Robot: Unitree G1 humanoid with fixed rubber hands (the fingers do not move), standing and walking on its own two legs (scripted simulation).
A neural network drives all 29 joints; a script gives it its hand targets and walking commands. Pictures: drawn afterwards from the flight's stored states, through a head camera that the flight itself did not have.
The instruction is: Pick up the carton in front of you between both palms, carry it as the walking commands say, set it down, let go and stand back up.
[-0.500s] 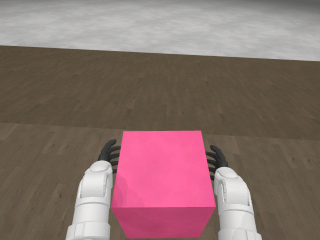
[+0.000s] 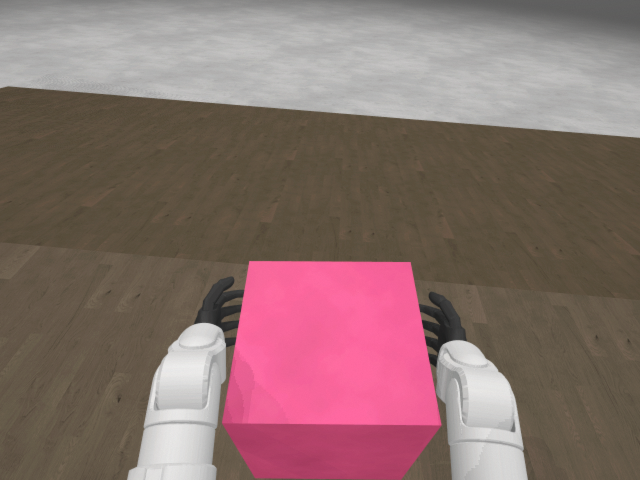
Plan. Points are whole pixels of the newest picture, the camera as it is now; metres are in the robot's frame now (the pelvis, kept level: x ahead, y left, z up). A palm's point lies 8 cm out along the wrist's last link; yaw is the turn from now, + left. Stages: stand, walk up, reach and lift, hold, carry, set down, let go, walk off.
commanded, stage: carry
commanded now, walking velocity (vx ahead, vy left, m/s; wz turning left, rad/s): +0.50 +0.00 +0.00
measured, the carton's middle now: (328, 375) +0.28 -0.01 -0.01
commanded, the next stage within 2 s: none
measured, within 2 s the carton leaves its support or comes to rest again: neither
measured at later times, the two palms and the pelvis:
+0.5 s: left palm (244, 226) +0.47 +0.13 +0.09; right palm (433, 235) +0.48 -0.17 +0.09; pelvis +0.21 -0.03 +0.01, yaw +1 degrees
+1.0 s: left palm (253, 140) +0.81 +0.16 +0.07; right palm (386, 150) +0.79 -0.14 +0.08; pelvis +0.54 +0.03 +0.01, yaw -2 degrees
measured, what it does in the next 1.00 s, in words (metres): walks ahead: right foot, then left foot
